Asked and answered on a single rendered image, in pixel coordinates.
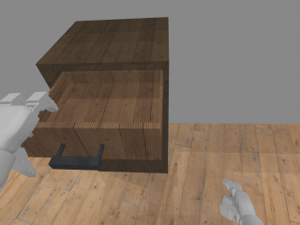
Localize drawer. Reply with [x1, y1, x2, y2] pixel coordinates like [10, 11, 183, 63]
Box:
[21, 69, 163, 160]

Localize robot right forearm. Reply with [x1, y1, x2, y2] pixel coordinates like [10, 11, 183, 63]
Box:
[239, 214, 263, 225]

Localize cabinet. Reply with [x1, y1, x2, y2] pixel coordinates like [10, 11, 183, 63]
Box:
[36, 17, 170, 173]

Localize right robot hand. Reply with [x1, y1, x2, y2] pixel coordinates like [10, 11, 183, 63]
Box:
[219, 179, 257, 223]

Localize left robot hand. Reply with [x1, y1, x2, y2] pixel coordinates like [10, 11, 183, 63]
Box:
[0, 92, 59, 177]

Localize robot left forearm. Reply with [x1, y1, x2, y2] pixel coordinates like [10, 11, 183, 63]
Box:
[0, 148, 16, 192]

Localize handle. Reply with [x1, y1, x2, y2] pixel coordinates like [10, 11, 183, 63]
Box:
[48, 143, 105, 171]

